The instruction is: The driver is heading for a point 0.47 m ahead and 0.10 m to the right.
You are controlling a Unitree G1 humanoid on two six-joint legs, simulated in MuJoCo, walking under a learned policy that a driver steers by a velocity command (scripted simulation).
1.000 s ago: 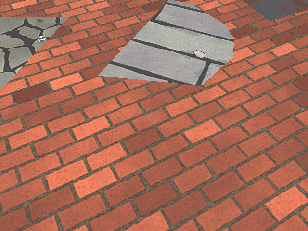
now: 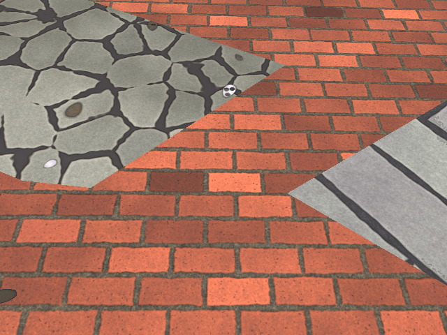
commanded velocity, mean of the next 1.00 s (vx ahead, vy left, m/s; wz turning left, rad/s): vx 0.30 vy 0.00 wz -0.07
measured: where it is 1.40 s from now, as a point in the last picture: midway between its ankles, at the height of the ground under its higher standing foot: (250, 334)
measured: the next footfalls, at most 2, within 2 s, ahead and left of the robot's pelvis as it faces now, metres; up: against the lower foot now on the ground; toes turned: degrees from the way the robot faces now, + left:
right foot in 0.28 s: +0.34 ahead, -0.15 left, +0.00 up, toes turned -1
left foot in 0.76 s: +0.56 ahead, +0.02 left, +0.00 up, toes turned -9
